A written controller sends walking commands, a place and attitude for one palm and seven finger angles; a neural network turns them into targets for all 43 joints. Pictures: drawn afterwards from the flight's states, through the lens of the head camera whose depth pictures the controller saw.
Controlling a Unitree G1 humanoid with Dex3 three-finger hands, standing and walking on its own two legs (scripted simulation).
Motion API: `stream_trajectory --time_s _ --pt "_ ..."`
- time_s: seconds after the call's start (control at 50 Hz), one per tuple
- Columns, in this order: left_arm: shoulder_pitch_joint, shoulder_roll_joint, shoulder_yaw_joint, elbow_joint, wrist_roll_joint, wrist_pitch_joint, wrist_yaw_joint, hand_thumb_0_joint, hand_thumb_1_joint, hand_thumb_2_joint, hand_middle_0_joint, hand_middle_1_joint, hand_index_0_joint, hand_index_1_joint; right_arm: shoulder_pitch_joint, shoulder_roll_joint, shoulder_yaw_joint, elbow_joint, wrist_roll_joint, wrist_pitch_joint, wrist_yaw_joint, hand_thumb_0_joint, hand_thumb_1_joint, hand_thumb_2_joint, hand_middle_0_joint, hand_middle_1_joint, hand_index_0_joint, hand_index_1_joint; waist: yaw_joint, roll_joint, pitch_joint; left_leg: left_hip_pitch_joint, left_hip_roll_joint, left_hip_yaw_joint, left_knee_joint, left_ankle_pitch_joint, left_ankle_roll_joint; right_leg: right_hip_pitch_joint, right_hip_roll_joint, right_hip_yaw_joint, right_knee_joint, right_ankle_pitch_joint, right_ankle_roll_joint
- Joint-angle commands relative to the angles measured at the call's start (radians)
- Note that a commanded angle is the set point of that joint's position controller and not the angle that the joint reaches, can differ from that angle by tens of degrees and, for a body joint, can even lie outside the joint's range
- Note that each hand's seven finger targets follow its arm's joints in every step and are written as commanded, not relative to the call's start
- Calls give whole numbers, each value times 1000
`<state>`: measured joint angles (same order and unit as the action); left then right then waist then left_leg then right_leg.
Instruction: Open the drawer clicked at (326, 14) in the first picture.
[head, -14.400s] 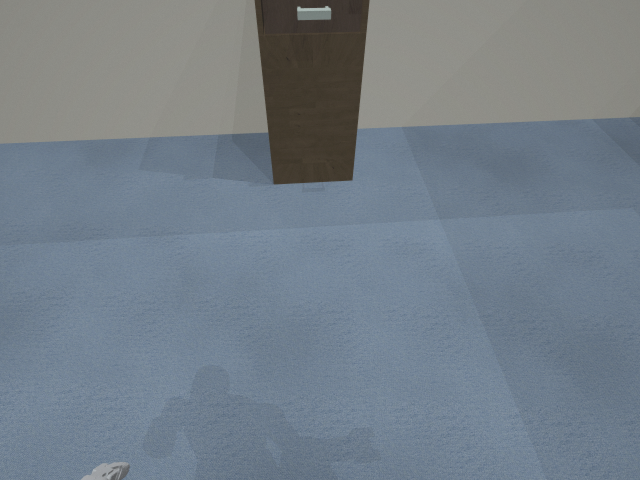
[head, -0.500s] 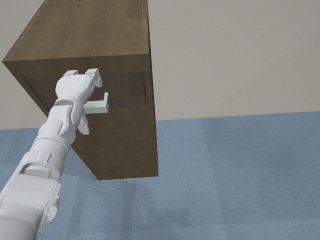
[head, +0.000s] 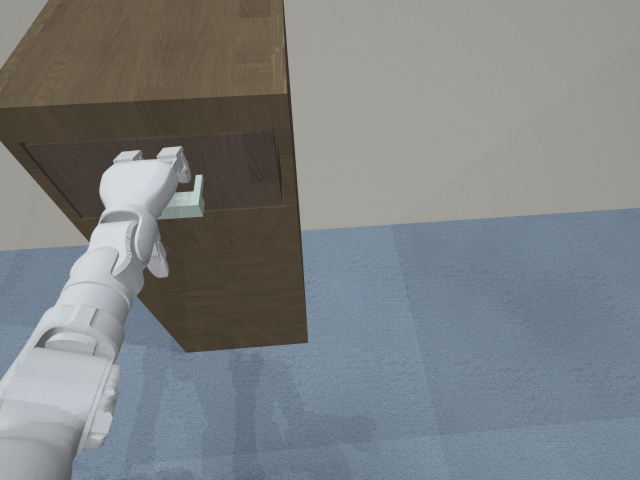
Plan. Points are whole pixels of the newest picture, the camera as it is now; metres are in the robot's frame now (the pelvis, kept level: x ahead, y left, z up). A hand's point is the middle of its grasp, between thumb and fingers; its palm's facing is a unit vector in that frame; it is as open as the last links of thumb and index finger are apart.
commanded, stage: lower the fingers behind the handle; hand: left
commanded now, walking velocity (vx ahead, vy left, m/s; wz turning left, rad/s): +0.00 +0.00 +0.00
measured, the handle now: (165, 194) +0.52 +0.22 +0.03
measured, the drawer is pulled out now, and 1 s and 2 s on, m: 0.00 0.00 0.00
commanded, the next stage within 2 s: close the thumb around the handle in 1.04 s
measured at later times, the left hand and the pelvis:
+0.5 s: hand (164, 226) +0.46 +0.22 +0.02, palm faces -0.09 -0.04 -1.00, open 13.8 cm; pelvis +0.00 +0.00 -0.01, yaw +0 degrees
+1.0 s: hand (166, 229) +0.46 +0.22 +0.01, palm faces -0.07 -0.05 -1.00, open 13.8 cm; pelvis +0.00 +0.01 -0.01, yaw -1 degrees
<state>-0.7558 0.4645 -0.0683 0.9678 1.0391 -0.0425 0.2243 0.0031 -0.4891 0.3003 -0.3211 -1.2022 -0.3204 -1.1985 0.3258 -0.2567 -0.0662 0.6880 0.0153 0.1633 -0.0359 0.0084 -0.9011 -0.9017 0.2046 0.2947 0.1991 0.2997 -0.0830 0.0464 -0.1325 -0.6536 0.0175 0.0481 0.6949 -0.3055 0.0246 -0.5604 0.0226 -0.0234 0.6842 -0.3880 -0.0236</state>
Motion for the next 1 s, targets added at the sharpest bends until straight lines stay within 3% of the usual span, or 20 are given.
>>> stream_trajectory --time_s 0.0,0.02,0.08,0.16,0.2,0.26,0.28,0.36,0.38,0.4,0.42,0.46,0.6,0.64,0.72,0.74,0.86,0.9,0.96,0.98 --pt "-417 223 70 -200 7 -17 53 0 -500 300 -300 -1200 -300 -1200 96 -146 -55 -64 -11 -17 -7 0 -900 -900 200 300 200 300 -12 20 -402 340 -33 -25 8 407 28 52 33 13 -57 422 -9" --pt "-400 198 57 -181 2 -12 55 0 -500 300 -300 -1200 -300 -1200 97 -145 -55 -63 -10 -16 -5 0 -900 -900 200 300 200 300 -17 -3 -376 328 -33 -22 11 398 28 45 34 10 -61 418 -7" --pt "-405 220 79 -186 4 -15 68 0 -500 300 -300 -1200 -300 -1200 99 -149 -56 -59 -15 -14 -2 0 -900 -900 200 300 200 300 -15 -18 -385 313 -32 -25 18 399 29 48 35 12 -56 419 -8" --pt "-428 229 81 -191 23 -7 97 0 -500 300 -300 -1200 -300 -1200 100 -148 -55 -56 -15 -13 -2 0 -900 -900 200 300 200 300 -16 20 -384 308 -29 -28 23 390 25 13 38 6 -40 394 -11" --pt "-414 188 51 -148 25 12 103 0 -500 300 -300 -1200 -300 -1200 107 -146 -56 -50 -13 -13 3 0 -900 -900 200 300 200 300 -28 -1 -375 298 -30 -28 29 376 26 0 40 3 -41 381 -8" --pt "-418 180 40 -106 24 38 101 0 -500 300 -300 -1200 -300 -1200 107 -148 -53 -48 -10 -13 2 0 -900 -900 200 300 200 300 -34 -6 -340 269 -29 -26 23 327 26 -15 39 3 -49 343 -9" --pt "-431 181 43 -101 16 38 96 0 -500 300 -300 -1200 -300 -1200 112 -152 -52 -45 -13 -14 1 0 -900 -900 200 300 200 300 -43 -41 -355 266 -29 -26 28 331 30 1 38 6 -51 359 -6" --pt "-434 215 66 -147 18 1 80 0 -500 300 -300 -1200 -300 -1200 121 -148 -53 -52 -15 -17 -5 0 -900 -900 200 300 200 300 -27 8 -407 281 -31 -26 40 364 29 18 37 13 -32 398 -8" --pt "-423 231 87 -158 14 -17 80 0 -500 300 -300 -1200 -300 -1200 122 -149 -53 -53 -20 -17 -5 0 -900 -900 200 300 200 300 -24 -17 -422 274 -31 -29 47 378 31 34 36 15 -28 418 -7" --pt "-409 235 90 -163 22 -29 85 0 -500 300 -300 -1200 -300 -1200 122 -146 -54 -54 -19 -17 -7 0 -900 -900 200 300 200 300 -20 14 -428 277 -31 -31 51 378 28 13 38 13 -18 405 -8" --pt "-388 187 56 -135 27 -28 89 0 -500 300 -300 -1200 -300 -1200 119 -142 -55 -51 -20 -17 -6 0 -900 -900 200 300 200 300 -29 11 -385 269 -29 -31 55 368 27 -20 40 7 -19 383 -9" --pt "-389 164 45 -127 32 -30 105 0 -500 300 -300 -1200 -300 -1200 124 -142 -58 -48 -20 -19 -1 0 -900 -900 200 300 200 300 -35 4 -361 261 -24 -36 60 343 25 -64 44 0 -16 337 -11" --pt "-429 174 65 -164 38 -22 155 0 -500 300 -300 -1200 -300 -1200 137 -144 -64 -35 -30 -24 9 0 -900 -900 200 300 200 300 -34 38 -448 281 -21 -43 93 382 21 -79 48 -1 19 358 -11" --pt "-405 164 55 -117 37 5 161 0 -500 300 -300 -1200 -300 -1200 134 -145 -61 -29 -26 -19 10 0 -900 -900 200 300 200 300 -42 14 -411 260 -21 -41 92 367 22 -86 50 -5 14 352 -10" --pt "-412 212 85 -89 30 34 153 0 -500 300 -300 -1200 -300 -1200 135 -150 -56 -32 -19 -17 6 0 -900 -900 200 300 200 300 -34 -4 -408 236 -25 -37 80 335 25 -55 48 -2 3 344 -9" --pt "-434 210 70 -89 35 39 147 0 -500 300 -300 -1200 -300 -1200 130 -150 -53 -33 -19 -16 3 0 -900 -900 200 300 200 300 -45 -1 -391 226 -25 -36 78 326 26 -57 47 1 1 344 -8" --pt "-375 213 81 -96 28 16 117 0 -500 300 -300 -1200 -300 -1200 127 -145 -51 -49 -19 -18 -5 0 -900 -900 200 300 200 300 -27 8 -394 232 -26 -27 72 335 27 -30 46 3 -6 362 -8" --pt "-371 246 102 -90 31 3 116 0 -500 300 -300 -1200 -300 -1200 127 -148 -47 -50 -18 -18 -8 0 -900 -900 200 300 200 300 -26 0 -382 211 -25 -27 71 318 29 -31 45 6 -5 353 -7" --pt "-380 225 80 -78 30 2 120 0 -500 300 -300 -1200 -300 -1200 128 -148 -47 -53 -15 -23 -9 0 -900 -900 200 300 200 300 -37 -14 -352 190 -27 -26 69 279 31 -51 45 8 -12 320 -6" --pt "-398 249 100 -82 28 -2 122 0 -500 300 -300 -1200 -300 -1200 133 -150 -46 -49 -16 -24 -10 0 -900 -900 200 300 200 300 -36 -15 -357 186 -25 -28 70 283 30 -46 43 6 -9 319 -8"
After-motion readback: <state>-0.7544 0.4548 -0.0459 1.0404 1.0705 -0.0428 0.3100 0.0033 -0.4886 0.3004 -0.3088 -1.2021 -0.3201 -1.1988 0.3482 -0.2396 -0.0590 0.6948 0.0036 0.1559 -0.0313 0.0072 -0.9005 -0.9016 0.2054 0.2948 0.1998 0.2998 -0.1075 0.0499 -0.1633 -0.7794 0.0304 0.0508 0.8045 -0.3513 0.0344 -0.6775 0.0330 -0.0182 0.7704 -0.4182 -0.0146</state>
